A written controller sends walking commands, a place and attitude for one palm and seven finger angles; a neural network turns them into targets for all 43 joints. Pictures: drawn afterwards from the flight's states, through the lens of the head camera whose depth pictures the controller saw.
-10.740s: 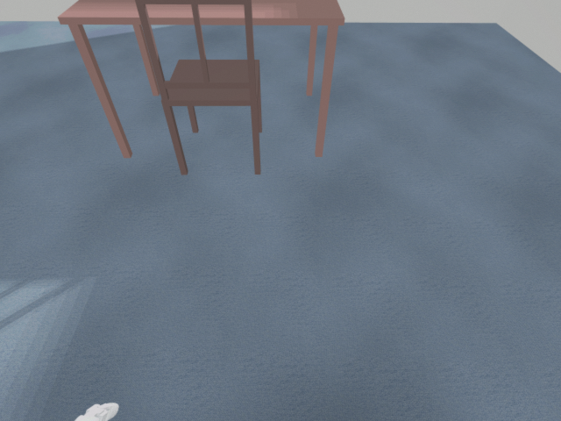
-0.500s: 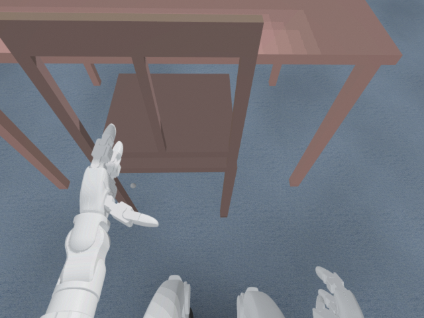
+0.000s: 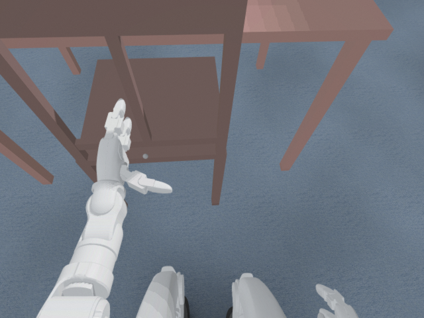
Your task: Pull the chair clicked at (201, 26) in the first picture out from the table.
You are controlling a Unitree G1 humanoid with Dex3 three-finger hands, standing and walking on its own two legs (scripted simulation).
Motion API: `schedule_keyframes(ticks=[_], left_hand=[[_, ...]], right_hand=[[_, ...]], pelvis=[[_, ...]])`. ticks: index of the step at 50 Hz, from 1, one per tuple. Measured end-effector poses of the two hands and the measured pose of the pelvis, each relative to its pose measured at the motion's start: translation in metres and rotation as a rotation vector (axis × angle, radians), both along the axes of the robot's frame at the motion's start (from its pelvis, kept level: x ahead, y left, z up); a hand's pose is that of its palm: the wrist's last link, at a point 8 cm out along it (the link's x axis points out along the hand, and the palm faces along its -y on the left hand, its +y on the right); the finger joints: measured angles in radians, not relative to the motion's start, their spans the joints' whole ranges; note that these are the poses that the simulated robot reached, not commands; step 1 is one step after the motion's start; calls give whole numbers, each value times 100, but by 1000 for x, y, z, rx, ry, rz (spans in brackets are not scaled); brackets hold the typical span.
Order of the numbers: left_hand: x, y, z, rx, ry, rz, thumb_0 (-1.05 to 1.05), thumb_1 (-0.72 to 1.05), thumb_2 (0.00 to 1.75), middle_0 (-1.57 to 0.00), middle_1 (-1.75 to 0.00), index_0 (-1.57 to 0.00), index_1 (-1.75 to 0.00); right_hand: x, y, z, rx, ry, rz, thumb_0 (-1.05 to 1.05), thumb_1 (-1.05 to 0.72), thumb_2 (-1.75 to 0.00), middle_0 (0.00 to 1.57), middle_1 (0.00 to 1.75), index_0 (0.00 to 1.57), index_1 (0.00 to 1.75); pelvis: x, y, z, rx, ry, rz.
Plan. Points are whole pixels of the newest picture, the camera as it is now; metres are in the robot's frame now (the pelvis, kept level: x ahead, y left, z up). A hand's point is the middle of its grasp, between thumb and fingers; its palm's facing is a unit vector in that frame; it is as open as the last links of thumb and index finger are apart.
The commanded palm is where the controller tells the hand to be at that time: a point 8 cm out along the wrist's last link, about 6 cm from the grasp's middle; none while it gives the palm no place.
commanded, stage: aim the fingers beside a spindle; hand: left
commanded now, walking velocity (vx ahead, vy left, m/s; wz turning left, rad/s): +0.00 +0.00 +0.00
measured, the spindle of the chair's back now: (133, 98) +0.55 +0.16 +0.04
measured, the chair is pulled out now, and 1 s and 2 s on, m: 0.00 0.00 0.00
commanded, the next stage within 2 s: push the fingers through the gap in 1.64 s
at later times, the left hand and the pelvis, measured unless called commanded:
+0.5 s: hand (143, 155) +0.41 +0.13 +0.03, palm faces +0.03 -1.00 -0.04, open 16.9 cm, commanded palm +0.38 +0.18 +0.03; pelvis +0.00 +0.00 +0.00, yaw +0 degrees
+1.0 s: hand (141, 155) +0.41 +0.13 +0.03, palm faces +0.04 -1.00 -0.03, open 16.9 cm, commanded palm +0.38 +0.19 +0.03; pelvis +0.00 +0.00 +0.00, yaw +0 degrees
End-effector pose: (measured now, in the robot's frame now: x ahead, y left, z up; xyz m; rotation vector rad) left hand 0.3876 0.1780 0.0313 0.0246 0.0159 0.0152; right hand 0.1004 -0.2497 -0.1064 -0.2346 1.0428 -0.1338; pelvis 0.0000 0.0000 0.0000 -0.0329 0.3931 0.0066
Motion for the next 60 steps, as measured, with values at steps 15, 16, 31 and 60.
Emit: schedule_keyframes(ticks=[15, 16, 31, 60], left_hand=[[-7, 9, 0, 15, 12, 21, -1, -50, 30, -6, -8, -6, -8], [-8, 8, -2, 10, 16, 19, -1, -50, 30, -6, -8, -6, -8], [1, 10, -2, 18, 2, 26, -1, -50, 30, -6, -8, -6, -8], [-12, 18, -2, 5, -2, 22, -1, -50, 30, -6, -8, -6, -8]], right_hand=[[-5, -1, -2, 22, 47, -7, 1, -91, -90, 20, 30, 20, 30], [-3, -1, -2, 18, 43, -5, 1, -91, -90, 20, 30, 20, 30], [16, -2, 0, 9, -3, 9, 1, -91, -90, 20, 30, 20, 30], [5, 3, 0, 9, 33, 3, 1, -91, -90, 20, 30, 20, 30]], pelvis=[[4, -2, 4, 7, -2, -4], [4, -2, 3, 6, -1, -3], [5, -3, 0, 7, 6, -5], [6, 2, 2, -1, -1, -3]])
